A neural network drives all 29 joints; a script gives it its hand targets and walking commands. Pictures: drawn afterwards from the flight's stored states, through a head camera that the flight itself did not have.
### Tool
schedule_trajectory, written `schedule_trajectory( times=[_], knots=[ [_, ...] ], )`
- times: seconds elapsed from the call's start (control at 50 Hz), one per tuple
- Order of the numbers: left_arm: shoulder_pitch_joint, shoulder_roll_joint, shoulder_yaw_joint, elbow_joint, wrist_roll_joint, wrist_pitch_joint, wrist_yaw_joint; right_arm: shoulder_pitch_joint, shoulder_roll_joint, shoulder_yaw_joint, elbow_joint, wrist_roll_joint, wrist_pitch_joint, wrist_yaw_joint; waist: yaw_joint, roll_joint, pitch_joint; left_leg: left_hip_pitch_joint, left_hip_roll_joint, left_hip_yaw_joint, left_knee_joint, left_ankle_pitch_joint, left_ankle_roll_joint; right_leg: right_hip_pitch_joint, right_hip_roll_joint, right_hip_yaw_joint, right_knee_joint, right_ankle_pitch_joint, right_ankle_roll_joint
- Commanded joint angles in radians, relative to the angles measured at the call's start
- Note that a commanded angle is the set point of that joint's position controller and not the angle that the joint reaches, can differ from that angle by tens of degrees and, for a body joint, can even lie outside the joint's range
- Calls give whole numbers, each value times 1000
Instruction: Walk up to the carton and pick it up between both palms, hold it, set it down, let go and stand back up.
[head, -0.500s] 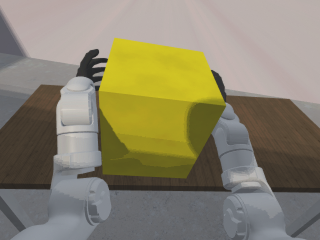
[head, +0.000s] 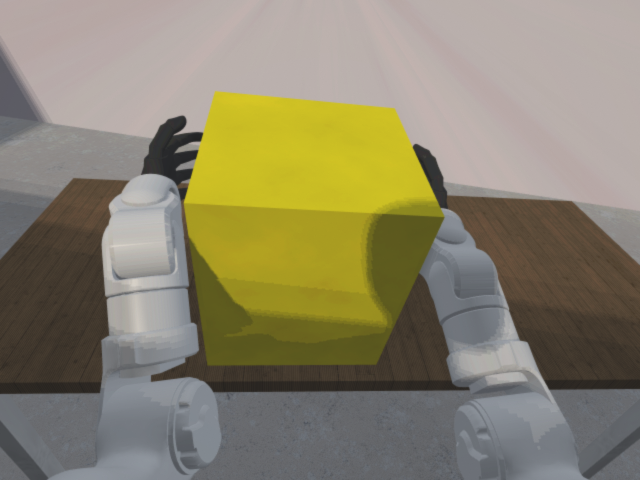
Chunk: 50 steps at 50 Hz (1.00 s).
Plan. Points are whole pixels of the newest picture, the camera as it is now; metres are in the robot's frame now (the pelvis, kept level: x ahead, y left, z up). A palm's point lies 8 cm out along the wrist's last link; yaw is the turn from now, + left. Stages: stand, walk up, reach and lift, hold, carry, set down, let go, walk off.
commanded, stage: hold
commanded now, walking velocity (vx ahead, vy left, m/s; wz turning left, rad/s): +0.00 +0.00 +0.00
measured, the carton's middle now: (301, 237) +0.35 +0.01 +0.19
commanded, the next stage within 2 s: none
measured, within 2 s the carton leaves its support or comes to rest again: neither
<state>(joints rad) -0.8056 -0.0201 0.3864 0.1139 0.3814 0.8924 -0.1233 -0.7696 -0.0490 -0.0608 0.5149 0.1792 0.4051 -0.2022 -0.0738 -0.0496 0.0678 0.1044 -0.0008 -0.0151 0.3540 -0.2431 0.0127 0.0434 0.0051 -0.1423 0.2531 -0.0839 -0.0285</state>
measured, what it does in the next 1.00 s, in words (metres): stands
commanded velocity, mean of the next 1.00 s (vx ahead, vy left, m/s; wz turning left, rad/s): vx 0.00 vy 0.00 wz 0.00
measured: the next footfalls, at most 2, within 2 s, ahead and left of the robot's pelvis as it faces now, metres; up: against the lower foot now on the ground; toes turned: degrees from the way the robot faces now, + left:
none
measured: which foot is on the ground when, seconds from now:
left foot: down 0.00-1.00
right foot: down 0.00-1.00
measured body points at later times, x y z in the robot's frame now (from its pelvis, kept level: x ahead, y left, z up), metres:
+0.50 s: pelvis +0.00 +0.00 +0.00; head -0.06 +0.02 +0.44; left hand +0.38 +0.16 +0.26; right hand +0.38 -0.15 +0.23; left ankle -0.01 +0.11 -0.75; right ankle +0.06 -0.10 -0.75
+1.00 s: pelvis +0.00 +0.00 +0.00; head -0.06 +0.02 +0.44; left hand +0.38 +0.16 +0.26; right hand +0.38 -0.15 +0.23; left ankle -0.01 +0.11 -0.75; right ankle +0.06 -0.10 -0.75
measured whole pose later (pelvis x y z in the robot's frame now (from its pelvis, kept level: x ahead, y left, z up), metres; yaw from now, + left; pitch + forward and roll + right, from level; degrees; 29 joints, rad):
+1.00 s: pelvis +0.00 +0.00 +0.00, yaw -1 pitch -12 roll -1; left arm -0.81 -0.03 0.39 0.13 0.38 0.88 -0.11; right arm -0.77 -0.07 -0.05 0.52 0.19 0.41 -0.20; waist -0.07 -0.03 0.05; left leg 0.10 0.00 0.00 0.36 -0.24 0.02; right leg 0.03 0.01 -0.13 0.25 -0.08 -0.03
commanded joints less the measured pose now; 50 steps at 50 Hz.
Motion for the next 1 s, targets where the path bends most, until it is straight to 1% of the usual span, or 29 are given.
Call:
schedule_trajectory(
  times=[0.0,0.14,0.22,0.3,0.38,0.44,0.54,0.66,0.8,0.98],
  knots=[
    [-555,-530,-475,-33,-162,-64,-109,-831,559,317,-309,85,-58,86,-47,117,-339,-268,-21,47,-83,251,-50,337,38,48,48,78,39],
    [-513,-512,-438,-33,-141,-64,-97,-831,552,358,-316,96,-73,102,-2,78,-353,-244,-11,44,-79,340,-37,345,55,41,49,88,32],
    [-507,-508,-431,-33,-136,-63,-96,-845,558,370,-332,104,-80,102,9,60,-352,-226,-15,53,-70,360,-28,337,57,42,44,99,31],
    [-515,-503,-425,-22,-132,-61,-99,-841,564,358,-318,96,-77,99,4,56,-321,-240,-19,62,-80,305,-21,325,50,46,38,80,35],
    [-531,-498,-418,-3,-128,-57,-106,-832,566,330,-290,79,-68,98,-7,65,-287,-277,-22,67,-101,217,-17,324,37,51,35,49,40],
    [-543,-497,-419,4,-131,-56,-111,-834,569,317,-283,72,-64,95,-16,73,-290,-291,-25,66,-105,181,-18,332,30,53,36,52,43],
    [-549,-495,-425,-2,-145,-62,-111,-850,580,327,-304,80,-61,86,-22,72,-335,-286,-34,61,-90,192,-20,352,27,52,44,105,52],
    [-536,-484,-414,-11,-147,-65,-110,-850,589,359,-324,96,-56,78,-10,56,-361,-275,-38,58,-81,226,-16,364,31,48,51,149,57],
    [-533,-487,-410,-6,-139,-62,-112,-846,583,361,-320,101,-54,82,-1,55,-338,-274,-32,59,-87,239,-16,349,38,48,46,118,50],
    [-547,-512,-431,3,-142,-61,-111,-845,566,329,-296,89,-54,91,-18,81,-314,-283,-21,54,-96,233,-30,332,42,51,42,64,39]
  ],
)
